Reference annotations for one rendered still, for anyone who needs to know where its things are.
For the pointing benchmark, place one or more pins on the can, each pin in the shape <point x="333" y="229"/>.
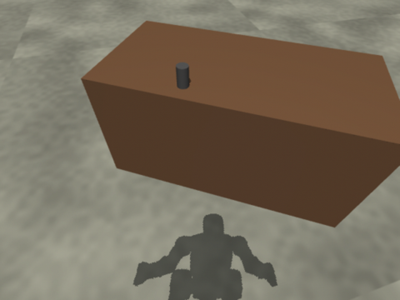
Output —
<point x="182" y="75"/>

